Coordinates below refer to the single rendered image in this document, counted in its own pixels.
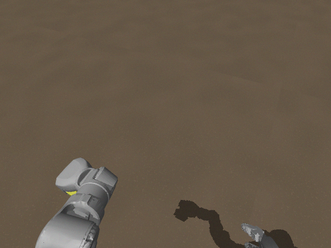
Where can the left robot arm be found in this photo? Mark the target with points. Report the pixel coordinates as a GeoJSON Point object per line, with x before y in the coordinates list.
{"type": "Point", "coordinates": [76, 225]}

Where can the small box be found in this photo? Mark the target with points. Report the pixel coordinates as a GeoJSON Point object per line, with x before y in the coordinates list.
{"type": "Point", "coordinates": [71, 193]}

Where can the left robot hand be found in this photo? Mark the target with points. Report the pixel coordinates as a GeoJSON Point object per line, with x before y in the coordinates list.
{"type": "Point", "coordinates": [66, 179]}

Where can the right robot hand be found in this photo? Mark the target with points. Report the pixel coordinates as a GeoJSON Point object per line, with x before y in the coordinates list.
{"type": "Point", "coordinates": [258, 235]}

